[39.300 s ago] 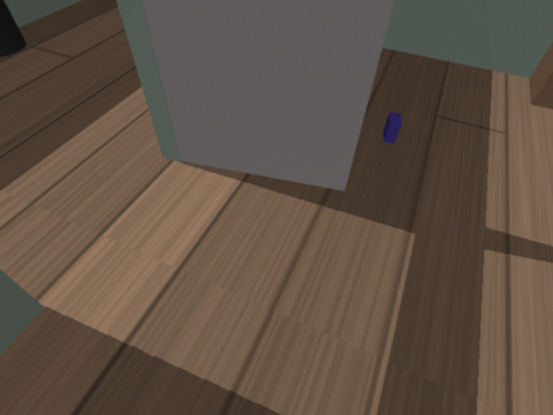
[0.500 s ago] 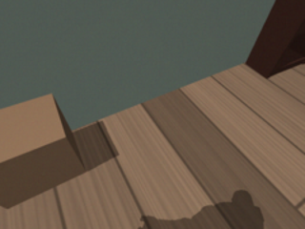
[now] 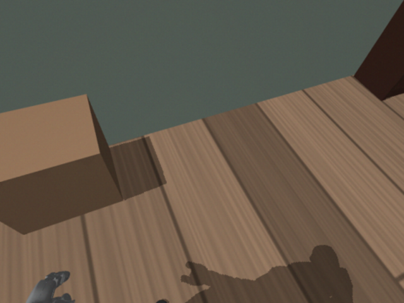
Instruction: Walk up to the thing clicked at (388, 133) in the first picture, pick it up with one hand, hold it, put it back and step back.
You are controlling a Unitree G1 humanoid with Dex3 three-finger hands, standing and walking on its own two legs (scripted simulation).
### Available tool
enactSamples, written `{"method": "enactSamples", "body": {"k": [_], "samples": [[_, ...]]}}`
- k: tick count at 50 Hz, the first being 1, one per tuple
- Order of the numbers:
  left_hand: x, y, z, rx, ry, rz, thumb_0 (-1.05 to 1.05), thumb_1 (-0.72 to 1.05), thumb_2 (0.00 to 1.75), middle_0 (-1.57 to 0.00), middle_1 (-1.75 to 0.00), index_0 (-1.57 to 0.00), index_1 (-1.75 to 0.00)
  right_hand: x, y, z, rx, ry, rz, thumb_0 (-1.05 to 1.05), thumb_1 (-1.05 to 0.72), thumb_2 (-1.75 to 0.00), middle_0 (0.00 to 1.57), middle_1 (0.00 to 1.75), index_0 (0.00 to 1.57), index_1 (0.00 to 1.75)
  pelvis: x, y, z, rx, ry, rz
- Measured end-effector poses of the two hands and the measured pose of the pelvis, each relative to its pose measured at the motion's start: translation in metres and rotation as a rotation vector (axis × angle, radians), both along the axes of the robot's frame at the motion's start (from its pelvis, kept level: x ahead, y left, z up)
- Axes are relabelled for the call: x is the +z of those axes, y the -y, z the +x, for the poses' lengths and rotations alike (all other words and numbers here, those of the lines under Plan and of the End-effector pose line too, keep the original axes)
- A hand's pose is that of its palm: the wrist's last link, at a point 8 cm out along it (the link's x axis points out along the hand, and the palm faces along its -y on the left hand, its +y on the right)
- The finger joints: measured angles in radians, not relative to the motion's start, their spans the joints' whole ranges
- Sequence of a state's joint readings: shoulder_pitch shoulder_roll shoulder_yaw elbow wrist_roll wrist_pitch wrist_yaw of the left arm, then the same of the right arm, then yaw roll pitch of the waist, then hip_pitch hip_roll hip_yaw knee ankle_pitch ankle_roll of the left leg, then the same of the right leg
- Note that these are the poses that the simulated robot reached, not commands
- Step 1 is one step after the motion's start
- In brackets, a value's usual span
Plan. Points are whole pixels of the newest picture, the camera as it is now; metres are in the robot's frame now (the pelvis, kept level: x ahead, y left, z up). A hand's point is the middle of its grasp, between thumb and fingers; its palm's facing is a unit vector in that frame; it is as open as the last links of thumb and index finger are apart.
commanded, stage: walk up
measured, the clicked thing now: out of the picture -0.54 +1.26 -0.71
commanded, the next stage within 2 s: none
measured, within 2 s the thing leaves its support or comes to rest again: neither
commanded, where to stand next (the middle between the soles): +0.07 +0.01 m, yaw +107 degrees
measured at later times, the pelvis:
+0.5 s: pelvis +0.00 -0.06 -0.02, yaw +27 degrees
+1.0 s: pelvis +0.05 -0.10 -0.01, yaw +55 degrees
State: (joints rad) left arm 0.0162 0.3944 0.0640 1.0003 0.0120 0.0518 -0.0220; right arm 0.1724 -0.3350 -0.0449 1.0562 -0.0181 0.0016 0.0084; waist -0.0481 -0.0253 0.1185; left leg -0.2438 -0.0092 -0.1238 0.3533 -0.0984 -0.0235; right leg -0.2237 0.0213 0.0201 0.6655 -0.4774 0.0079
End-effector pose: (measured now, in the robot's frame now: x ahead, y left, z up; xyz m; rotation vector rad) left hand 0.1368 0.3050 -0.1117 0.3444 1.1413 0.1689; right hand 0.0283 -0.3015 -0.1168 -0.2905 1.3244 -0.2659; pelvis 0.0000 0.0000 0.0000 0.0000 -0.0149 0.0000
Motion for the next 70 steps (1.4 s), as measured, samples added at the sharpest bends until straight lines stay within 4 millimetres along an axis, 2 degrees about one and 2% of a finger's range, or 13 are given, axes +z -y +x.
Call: {"method": "enactSamples", "body": {"k": [3, 6, 11, 16, 20, 28, 36, 41, 45, 55, 60, 66, 70], "samples": [[0.007, 0.004, -0.012, 0.033, 0.051, 0.014, 0.0, 0.91, 0.9, -0.2, -0.3, -0.21, -0.3, -0.004, 0.02, -0.005, 0.045, -0.056, -0.022, 0.0, -0.9, -0.89, 0.2, 0.3, 0.2, 0.3, -0.003, 0.015, -0.011, 0.045, -0.007, 0.007], [0.008, 0.01, -0.039, 0.076, 0.066, 0.041, 0.0, 0.91, 0.9, -0.2, -0.3, -0.21, -0.3, -0.015, 0.043, 0.008, 0.103, -0.053, -0.036, 0.01, -0.9, -0.89, 0.2, 0.3, 0.2, 0.3, -0.012, 0.032, -0.018, 0.086, -0.004, 0.019], [0.015, 0.025, -0.104, 0.205, 0.006, 0.047, 0.0, 0.91, 0.9, -0.2, -0.3, -0.21, -0.3, -0.005, 0.052, 0.055, 0.228, 0.018, -0.021, 0.01, -0.91, -0.89, 0.2, 0.3, 0.2, 0.3, -0.004, 0.05, -0.017, 0.186, 0.013, 0.036], [0.013, 0.038, -0.143, 0.322, 0.012, 0.026, 0.0, 0.9, 0.9, -0.2, -0.3, -0.21, -0.3, 0.01, 0.049, 0.106, 0.375, 0.082, 0.0, 0.01, -0.91, -0.89, 0.2, 0.3, 0.2, 0.3, -0.001, 0.06, -0.011, 0.28, 0.019, 0.028], [0.0, 0.046, -0.166, 0.395, 0.056, -0.004, 0.0, 0.9, 0.9, -0.2, -0.3, -0.21, -0.3, 0.014, 0.034, 0.145, 0.5, 0.093, -0.008, 0.0, -0.91, -0.89, 0.2, 0.3, 0.2, 0.3, -0.008, 0.063, -0.008, 0.368, 0.033, 0.005], [-0.037, 0.051, -0.214, 0.543, 0.018, -0.057, 0.0, 0.9, 0.9, -0.2, -0.3, -0.21, -0.3, 0.024, -0.025, 0.216, 0.698, 0.227, -0.024, 0.0, -0.91, -0.89, 0.2, 0.3, 0.2, 0.3, -0.025, 0.055, 0.0, 0.494, 0.03, 0.033], [-0.008, 0.061, -0.229, 0.663, 0.071, -0.02, 0.0, 0.91, 0.9, -0.2, -0.3, -0.21, -0.3, 0.031, -0.061, 0.257, 0.844, 0.242, 0.022, 0.0, -0.9, -0.89, 0.2, 0.3, 0.2, 0.3, -0.011, 0.058, 0.02, 0.666, 0.03, 0.001], [0.01, 0.07, -0.24, 0.765, 0.101, 0.088, 0.0, 0.91, 0.9, -0.2, -0.3, -0.21, -0.3, 0.018, -0.08, 0.293, 0.961, 0.243, 0.077, 0.0, -0.9, -0.89, 0.2, 0.3, 0.2, 0.3, -0.016, 0.075, 0.036, 0.775, 0.019, -0.001], [0.02, 0.093, -0.256, 0.838, 0.093, 0.167, 0.0, 0.91, 0.9, -0.2, -0.3, -0.21, -0.3, 0.001, -0.097, 0.325, 1.031, 0.256, 0.117, 0.01, -0.9, -0.89, 0.2, 0.3, 0.2, 0.3, -0.023, 0.089, 0.047, 0.851, 0.025, -0.004], [0.037, 0.159, -0.314, 1.048, 0.04, 0.177, 0.0, 0.9, 0.9, -0.2, -0.3, -0.21, -0.3, 0.005, -0.127, 0.351, 1.238, 0.14, 0.123, 0.01, -0.91, -0.89, 0.2, 0.3, 0.2, 0.3, -0.009, 0.097, 0.059, 1.051, 0.008, 0.027], [0.021, 0.187, -0.346, 1.13, 0.02, 0.122, 0.0, 0.9, 0.9, -0.2, -0.31, -0.21, -0.3, 0.01, -0.153, 0.353, 1.325, 0.11, 0.069, 0.01, -0.91, -0.89, 0.2, 0.3, 0.2, 0.3, -0.012, 0.092, 0.055, 1.133, 0.009, 0.015], [-0.019, 0.208, -0.39, 1.229, -0.019, 0.033, 0.0, 0.9, 0.9, -0.2, -0.31, -0.21, -0.3, 0.015, -0.204, 0.348, 1.406, 0.212, 0.039, 0.01, -0.91, -0.89, 0.2, 0.3, 0.2, 0.3, -0.03, 0.076, 0.038, 1.212, -0.001, 0.032], [-0.027, 0.215, -0.396, 1.298, -0.021, -0.006, 0.0, 0.9, 0.9, -0.2, -0.3, -0.21, -0.3, 0.025, -0.229, 0.339, 1.464, 0.243, 0.042, 0.01, -0.91, -0.89, 0.2, 0.3, 0.2, 0.3, -0.026, 0.068, 0.034, 1.299, 0.009, 0.007]]}}
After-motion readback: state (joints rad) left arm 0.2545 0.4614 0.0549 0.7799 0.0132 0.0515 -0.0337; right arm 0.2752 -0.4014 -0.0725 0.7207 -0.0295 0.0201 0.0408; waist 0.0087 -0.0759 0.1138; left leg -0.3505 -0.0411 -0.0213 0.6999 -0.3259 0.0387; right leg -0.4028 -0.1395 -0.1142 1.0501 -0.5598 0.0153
